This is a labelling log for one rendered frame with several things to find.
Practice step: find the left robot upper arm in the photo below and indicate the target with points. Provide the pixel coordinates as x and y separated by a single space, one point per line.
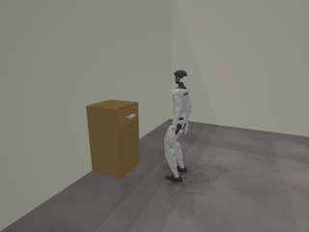
177 100

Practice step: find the right robot upper arm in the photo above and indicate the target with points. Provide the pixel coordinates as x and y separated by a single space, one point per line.
189 103

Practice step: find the handle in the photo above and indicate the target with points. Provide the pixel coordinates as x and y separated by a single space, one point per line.
131 116

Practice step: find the robot right hand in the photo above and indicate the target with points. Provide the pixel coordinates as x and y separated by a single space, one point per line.
185 129

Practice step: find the drawer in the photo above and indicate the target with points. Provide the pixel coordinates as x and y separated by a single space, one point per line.
123 115

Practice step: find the robot left forearm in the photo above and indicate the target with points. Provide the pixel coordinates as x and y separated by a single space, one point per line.
176 119

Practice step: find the cabinet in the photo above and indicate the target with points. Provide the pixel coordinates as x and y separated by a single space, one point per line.
114 150

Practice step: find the left robot shin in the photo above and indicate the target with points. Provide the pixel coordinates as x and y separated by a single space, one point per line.
172 163

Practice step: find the robot right forearm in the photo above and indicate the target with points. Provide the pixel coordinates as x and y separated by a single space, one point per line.
187 114

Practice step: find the robot left hand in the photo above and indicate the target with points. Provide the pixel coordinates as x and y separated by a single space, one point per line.
171 134

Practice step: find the right robot foot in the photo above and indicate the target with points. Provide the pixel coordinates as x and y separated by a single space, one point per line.
184 169

